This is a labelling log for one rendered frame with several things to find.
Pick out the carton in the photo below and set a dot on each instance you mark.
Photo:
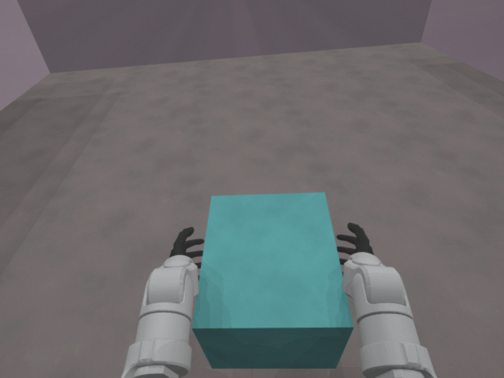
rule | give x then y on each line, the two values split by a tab
271	284

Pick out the right robot forearm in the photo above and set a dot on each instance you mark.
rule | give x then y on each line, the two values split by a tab
390	344

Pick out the left robot hand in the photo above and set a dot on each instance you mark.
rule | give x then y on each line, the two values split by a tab
180	245

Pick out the left robot forearm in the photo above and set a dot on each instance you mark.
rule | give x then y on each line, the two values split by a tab
161	347

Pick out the right robot hand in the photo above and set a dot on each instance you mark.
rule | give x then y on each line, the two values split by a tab
361	242

